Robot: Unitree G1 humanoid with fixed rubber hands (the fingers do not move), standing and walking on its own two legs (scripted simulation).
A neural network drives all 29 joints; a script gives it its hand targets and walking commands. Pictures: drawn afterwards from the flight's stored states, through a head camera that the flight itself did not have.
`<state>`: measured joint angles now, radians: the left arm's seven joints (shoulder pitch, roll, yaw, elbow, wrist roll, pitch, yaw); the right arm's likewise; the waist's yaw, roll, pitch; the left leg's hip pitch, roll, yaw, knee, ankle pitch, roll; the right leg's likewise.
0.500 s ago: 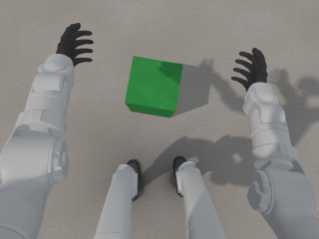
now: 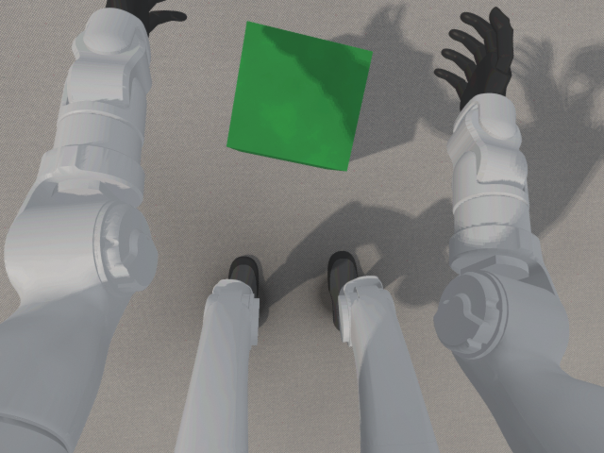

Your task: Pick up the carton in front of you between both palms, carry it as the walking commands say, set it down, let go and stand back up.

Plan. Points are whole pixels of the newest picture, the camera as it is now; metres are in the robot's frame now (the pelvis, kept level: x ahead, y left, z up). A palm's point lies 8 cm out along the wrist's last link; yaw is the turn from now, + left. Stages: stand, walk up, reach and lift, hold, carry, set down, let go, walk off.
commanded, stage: reach and lift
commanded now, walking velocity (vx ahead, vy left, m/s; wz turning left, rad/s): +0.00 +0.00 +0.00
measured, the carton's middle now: (295, 110) +0.51 +0.00 -0.51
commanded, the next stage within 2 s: none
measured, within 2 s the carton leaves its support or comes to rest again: leaves its support in 1.52 s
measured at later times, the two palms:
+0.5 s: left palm (190, 77) +0.54 +0.18 -0.38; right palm (417, 123) +0.48 -0.20 -0.38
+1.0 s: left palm (201, 83) +0.53 +0.17 -0.42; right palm (381, 125) +0.48 -0.16 -0.44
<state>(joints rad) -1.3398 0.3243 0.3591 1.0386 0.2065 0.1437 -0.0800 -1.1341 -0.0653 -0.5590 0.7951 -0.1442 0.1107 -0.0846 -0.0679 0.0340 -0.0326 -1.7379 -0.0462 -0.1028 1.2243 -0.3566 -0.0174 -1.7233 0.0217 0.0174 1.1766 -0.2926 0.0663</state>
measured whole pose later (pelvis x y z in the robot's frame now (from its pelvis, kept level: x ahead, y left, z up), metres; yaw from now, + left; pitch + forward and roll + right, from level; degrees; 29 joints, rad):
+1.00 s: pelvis -0.07 +0.00 -0.26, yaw -1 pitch +35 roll -4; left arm -1.76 0.50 -0.05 1.27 -0.19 0.14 -0.01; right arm -1.60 -0.24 -0.29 1.19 0.12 0.10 -0.14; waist -0.05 -0.03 0.48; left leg -2.22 -0.04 -0.05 2.23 -0.62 0.00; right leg -2.20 0.01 0.01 2.16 -0.58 0.07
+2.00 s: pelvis -0.09 -0.01 -0.17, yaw +2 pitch +42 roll -2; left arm -1.28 0.14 0.40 0.91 0.25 0.39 0.00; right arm -1.21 0.03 -0.65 0.74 -0.27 0.34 -0.08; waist -0.03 -0.02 -0.06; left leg -2.10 -0.12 -0.11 1.85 -0.48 -0.07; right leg -2.08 0.12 0.09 1.82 -0.47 0.09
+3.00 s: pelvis +0.00 -0.02 +0.08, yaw +3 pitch +19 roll +0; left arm -0.49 -0.10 0.34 0.59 0.23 0.40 0.01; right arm -0.49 0.15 -0.41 0.57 -0.23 0.34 -0.05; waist -0.01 -0.01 -0.19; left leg -0.89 -0.07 -0.14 0.93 -0.38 -0.03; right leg -0.89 0.08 0.14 0.93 -0.37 0.04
